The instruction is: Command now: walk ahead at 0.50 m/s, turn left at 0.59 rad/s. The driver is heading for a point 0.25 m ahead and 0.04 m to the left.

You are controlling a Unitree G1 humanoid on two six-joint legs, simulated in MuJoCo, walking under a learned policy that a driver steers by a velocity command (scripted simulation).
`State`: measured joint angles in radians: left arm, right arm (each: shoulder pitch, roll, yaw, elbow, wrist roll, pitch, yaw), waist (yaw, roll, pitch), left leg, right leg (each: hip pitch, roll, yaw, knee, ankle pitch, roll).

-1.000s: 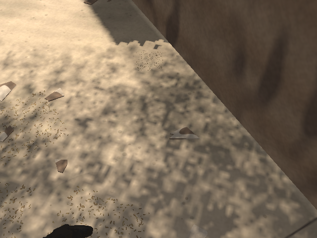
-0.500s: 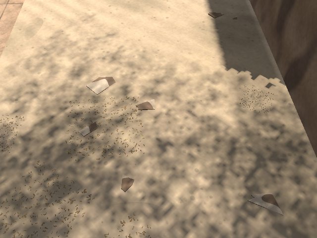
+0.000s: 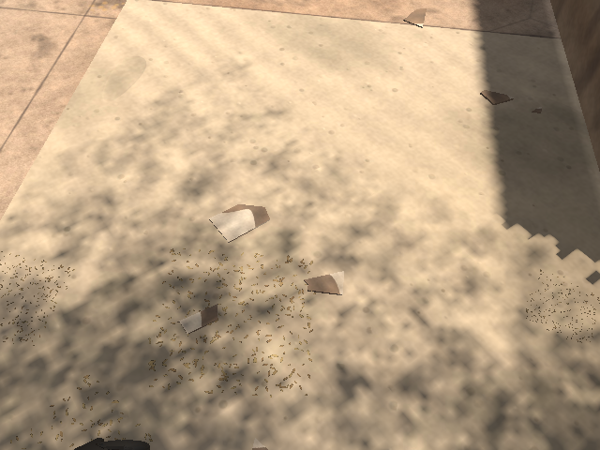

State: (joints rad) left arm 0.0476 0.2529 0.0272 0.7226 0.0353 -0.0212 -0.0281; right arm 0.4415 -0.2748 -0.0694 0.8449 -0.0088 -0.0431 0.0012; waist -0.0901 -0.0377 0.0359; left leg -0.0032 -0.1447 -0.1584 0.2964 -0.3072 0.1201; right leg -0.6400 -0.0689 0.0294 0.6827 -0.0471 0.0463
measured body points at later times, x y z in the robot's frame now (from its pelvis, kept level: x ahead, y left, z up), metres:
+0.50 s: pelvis +0.16 -0.03 +0.00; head +0.18 -0.03 +0.45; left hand +0.18 +0.22 -0.14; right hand +0.31 -0.26 -0.13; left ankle +0.18 +0.08 -0.74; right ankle +0.20 -0.13 -0.74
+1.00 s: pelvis +0.19 -0.01 +0.01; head +0.19 -0.01 +0.46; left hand +0.17 +0.23 -0.15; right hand +0.25 -0.26 -0.14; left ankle +0.18 +0.08 -0.74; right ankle +0.20 -0.13 -0.74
